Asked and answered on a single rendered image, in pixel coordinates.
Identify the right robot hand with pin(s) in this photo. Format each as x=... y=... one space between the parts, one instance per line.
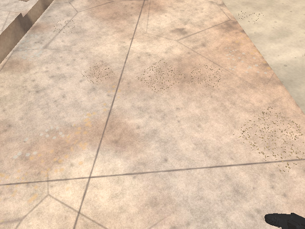
x=285 y=221

